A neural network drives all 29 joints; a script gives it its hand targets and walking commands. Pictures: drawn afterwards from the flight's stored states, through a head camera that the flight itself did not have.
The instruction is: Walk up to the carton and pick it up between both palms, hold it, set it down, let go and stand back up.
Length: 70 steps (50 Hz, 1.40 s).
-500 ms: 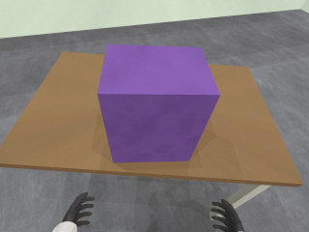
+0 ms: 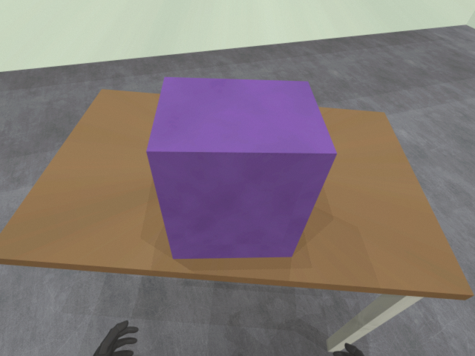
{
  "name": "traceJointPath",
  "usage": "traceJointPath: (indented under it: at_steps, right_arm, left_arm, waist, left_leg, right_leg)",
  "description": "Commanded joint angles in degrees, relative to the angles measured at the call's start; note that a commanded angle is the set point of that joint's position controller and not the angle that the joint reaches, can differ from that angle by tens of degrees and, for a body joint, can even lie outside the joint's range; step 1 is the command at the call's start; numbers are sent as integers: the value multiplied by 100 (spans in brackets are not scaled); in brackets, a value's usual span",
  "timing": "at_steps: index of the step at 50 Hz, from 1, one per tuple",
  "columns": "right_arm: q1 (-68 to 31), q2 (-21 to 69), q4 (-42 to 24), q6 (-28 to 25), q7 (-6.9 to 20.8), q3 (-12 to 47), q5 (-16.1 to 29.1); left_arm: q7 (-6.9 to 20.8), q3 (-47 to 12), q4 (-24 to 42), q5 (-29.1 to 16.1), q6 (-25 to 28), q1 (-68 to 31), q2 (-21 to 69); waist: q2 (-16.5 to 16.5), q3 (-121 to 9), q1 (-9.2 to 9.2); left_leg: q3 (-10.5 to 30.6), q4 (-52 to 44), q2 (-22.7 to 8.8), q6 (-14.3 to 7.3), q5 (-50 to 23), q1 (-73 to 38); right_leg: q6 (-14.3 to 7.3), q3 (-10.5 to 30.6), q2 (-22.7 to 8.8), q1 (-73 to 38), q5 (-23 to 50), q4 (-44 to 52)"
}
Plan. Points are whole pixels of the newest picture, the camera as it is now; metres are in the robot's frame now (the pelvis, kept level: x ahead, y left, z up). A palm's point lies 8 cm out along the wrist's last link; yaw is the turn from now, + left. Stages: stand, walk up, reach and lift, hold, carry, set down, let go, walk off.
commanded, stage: stand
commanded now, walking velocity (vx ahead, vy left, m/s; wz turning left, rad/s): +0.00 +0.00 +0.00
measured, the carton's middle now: (235, 177) +0.40 +0.02 +0.08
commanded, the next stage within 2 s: none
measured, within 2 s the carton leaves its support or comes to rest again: neither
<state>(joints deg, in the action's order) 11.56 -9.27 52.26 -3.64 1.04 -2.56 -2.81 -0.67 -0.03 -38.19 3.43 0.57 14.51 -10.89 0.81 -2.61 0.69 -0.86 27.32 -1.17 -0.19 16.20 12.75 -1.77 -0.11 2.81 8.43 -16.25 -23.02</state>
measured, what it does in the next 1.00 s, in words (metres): stands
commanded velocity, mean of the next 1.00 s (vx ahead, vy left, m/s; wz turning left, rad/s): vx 0.00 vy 0.00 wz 0.00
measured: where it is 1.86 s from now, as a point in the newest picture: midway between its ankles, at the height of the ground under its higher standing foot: outside the picture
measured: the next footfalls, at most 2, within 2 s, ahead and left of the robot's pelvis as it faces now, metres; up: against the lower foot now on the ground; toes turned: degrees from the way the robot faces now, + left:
none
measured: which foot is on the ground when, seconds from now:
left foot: down 0.00-1.00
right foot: down 0.00-1.00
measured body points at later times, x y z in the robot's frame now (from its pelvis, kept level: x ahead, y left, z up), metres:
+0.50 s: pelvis +0.02 +0.02 +0.00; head +0.02 +0.03 +0.45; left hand +0.01 +0.24 -0.16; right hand +0.00 -0.20 -0.16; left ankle -0.02 +0.11 -0.74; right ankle -0.05 -0.10 -0.74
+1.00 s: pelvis +0.00 +0.03 +0.00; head +0.01 +0.04 +0.45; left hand -0.07 +0.23 -0.17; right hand -0.03 -0.18 -0.16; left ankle -0.02 +0.12 -0.74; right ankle -0.05 -0.10 -0.74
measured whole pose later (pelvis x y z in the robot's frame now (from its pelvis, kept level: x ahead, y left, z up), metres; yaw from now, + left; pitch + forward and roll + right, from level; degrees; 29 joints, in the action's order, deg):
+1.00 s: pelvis +0.00 +0.03 +0.00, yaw +4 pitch -2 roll +0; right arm 19.9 -6.2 67.3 -0.6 -2.3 0.0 -0.9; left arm -2.9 -1.1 -69.6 0.9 0.0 18.8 -6.8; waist 0.9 3.2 0.3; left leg 1.4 27.2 3.9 -3.5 16.1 8.4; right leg 1.7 -2.6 -2.1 3.3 -18.4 -24.4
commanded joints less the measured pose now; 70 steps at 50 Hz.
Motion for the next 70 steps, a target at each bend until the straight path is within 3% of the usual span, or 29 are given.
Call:
traceJointPath:
  at_steps: [1, 4, 7, 19, 40, 56, 57, 63, 70]
  right_arm:
    - [286, -820, -194, 61, -28, -164, 37]
    - [568, -830, 60, 53, -40, -152, 84]
    - [857, -818, 309, 78, -81, -158, 111]
    - [1435, -542, 1097, 244, -277, -9, 138]
    - [1439, -279, 1512, 272, -348, 171, 181]
    - [1388, -278, 1440, 294, -357, 202, 205]
    - [1369, -101, 1474, 270, -365, 251, 179]
    - [1415, -173, 1506, 254, -371, 246, 205]
    - [1417, -115, 1513, 245, -371, 261, 197]
  left_arm:
    - [-7, 175, -66, 18, 427, 92, -509]
    - [-38, 227, -408, -36, 438, 319, -629]
    - [-89, 249, -801, -97, 408, 562, -714]
    - [-185, 146, -1972, -185, 180, 902, -444]
    - [-238, -35, -3023, -249, -12, 971, -44]
    - [-237, -84, -3224, -257, -52, 1067, 81]
    - [-233, -70, -3276, -246, -30, 1094, 113]
    - [-233, -49, -3346, -241, -35, 1070, 151]
    - [-235, -18, -3382, -244, -67, 1062, 192]
  waist:
    - [55, 385, -103]
    - [-2, 281, -57]
    - [-80, 190, -59]
    - [-231, 597, -35]
    - [-230, 1103, -35]
    - [-141, 1145, -54]
    - [-307, 948, -57]
    - [-48, 1076, -76]
    - [-24, 1232, -78]
  left_leg:
    - [488, -238, -358, -225, -1119, 149]
    - [515, -137, -358, -279, -1713, 60]
    - [554, -73, -370, -307, -2080, -70]
    - [707, -195, -395, -316, -2681, -251]
    - [1003, -648, -322, -361, -2053, -163]
    - [1099, -791, -264, -372, -1555, -147]
    - [959, -664, -293, -389, -1925, -194]
    - [951, -647, -270, -394, -1861, -110]
    - [1010, -756, -261, -378, -1534, 64]
  right_leg:
    - [-99, 670, -864, 231, 1480, 404]
    - [-148, 605, -882, -51, 2268, 202]
    - [-158, 509, -869, -248, 2527, 138]
    - [-64, 267, -814, -316, 2047, 177]
    - [152, 96, -749, -175, 871, 265]
    - [225, 27, -751, -39, 653, 182]
    - [142, 130, -857, -158, 903, 276]
    - [135, 94, -853, -124, 895, 262]
    - [142, 89, -842, -60, 742, 266]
